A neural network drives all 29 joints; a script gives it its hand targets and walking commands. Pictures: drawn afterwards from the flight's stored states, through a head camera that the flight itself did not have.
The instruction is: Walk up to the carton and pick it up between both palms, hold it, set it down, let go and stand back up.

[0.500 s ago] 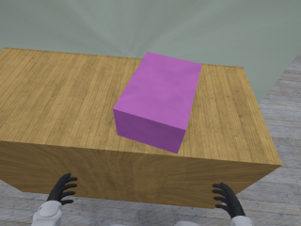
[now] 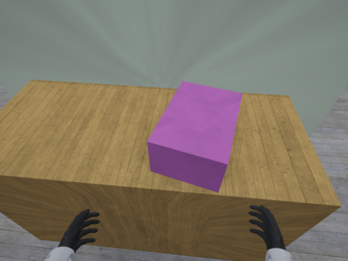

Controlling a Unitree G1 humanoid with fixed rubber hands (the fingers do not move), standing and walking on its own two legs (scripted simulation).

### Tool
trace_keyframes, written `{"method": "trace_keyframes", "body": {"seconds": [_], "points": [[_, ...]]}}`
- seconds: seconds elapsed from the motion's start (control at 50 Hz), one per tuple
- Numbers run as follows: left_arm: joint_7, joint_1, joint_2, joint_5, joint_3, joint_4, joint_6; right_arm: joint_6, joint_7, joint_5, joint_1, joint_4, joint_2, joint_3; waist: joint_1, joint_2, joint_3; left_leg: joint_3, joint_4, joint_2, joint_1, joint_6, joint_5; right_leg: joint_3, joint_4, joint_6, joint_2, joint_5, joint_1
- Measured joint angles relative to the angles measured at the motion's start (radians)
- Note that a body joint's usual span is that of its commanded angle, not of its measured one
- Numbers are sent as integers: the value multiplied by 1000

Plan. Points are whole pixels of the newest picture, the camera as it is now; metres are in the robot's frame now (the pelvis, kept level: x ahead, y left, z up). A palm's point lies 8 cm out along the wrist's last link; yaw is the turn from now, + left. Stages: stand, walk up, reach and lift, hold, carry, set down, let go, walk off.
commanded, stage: reach and lift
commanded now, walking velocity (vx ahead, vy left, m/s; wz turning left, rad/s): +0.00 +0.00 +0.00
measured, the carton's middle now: (198, 130) +0.49 -0.02 -0.01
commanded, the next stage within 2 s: none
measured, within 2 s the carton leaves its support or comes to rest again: neither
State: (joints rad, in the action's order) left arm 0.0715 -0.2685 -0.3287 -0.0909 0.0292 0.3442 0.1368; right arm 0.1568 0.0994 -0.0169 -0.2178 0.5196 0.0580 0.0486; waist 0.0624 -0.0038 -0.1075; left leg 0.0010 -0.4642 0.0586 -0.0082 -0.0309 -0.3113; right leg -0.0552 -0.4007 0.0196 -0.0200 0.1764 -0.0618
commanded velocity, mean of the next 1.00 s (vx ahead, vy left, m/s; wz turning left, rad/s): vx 0.00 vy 0.00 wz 0.00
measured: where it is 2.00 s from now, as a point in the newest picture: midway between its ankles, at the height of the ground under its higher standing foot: outside the picture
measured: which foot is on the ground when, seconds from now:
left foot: down 0.00-1.00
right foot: down 0.00-1.00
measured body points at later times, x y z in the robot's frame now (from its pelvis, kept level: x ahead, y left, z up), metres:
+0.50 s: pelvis +0.03 +0.03 +0.00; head +0.02 +0.05 +0.45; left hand +0.21 +0.27 -0.01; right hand +0.21 -0.17 -0.01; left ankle -0.02 +0.13 -0.74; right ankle +0.04 -0.13 -0.74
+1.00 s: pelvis +0.02 +0.04 +0.00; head +0.00 +0.06 +0.45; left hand +0.24 +0.27 +0.03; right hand +0.23 -0.16 +0.03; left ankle -0.02 +0.13 -0.74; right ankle +0.04 -0.13 -0.74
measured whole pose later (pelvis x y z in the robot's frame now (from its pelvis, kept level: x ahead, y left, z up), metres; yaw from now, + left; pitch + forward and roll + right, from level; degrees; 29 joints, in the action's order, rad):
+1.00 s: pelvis +0.02 +0.04 +0.00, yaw +0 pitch -9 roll -3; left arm 0.12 -0.22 -0.42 -0.29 -0.06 0.06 0.00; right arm 0.00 0.25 0.13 -0.31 0.00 0.02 0.04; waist 0.03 -0.01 -0.12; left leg 0.02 -0.50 0.03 -0.01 0.03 -0.36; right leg 0.00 -0.33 0.03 -0.03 0.17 -0.01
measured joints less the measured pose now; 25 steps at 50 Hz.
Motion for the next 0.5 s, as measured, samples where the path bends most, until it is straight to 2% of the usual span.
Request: {"method": "trace_keyframes", "body": {"seconds": [0.32,0.5], "points": [[33,-39,-15,-48,1,-140,-47,-31,43,88,-124,-236,-18,-41,6,25,1,36,58,-1,-53,16,-5,35,78,18,4,-17,50],[40,-81,-30,-85,-29,-235,-120,0,65,114,-161,-321,-35,-26,-9,7,-7,37,24,-8,-34,34,-31,40,94,31,-1,-17,55]]}}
